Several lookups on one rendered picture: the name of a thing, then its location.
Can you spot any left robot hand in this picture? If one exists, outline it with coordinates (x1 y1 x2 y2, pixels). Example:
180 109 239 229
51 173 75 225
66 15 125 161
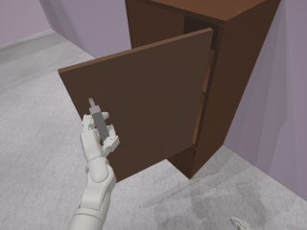
80 112 120 163

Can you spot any right robot hand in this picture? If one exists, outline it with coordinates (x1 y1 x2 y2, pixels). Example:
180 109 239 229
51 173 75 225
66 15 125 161
230 217 253 230

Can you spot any left robot forearm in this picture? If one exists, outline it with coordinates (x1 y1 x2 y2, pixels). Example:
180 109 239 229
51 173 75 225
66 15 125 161
67 157 116 230

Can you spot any cupboard door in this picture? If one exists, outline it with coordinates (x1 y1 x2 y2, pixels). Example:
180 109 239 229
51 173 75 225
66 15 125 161
58 28 214 183

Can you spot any handle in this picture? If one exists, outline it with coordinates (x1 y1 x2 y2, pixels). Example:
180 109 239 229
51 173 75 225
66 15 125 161
88 98 110 142

